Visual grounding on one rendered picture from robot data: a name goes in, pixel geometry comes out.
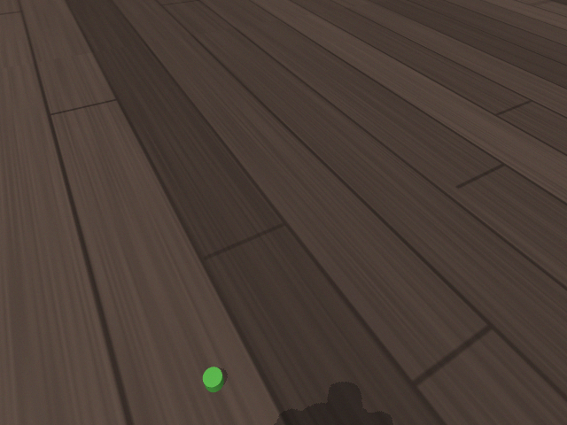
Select tin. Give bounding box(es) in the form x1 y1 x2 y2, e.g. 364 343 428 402
203 367 224 392

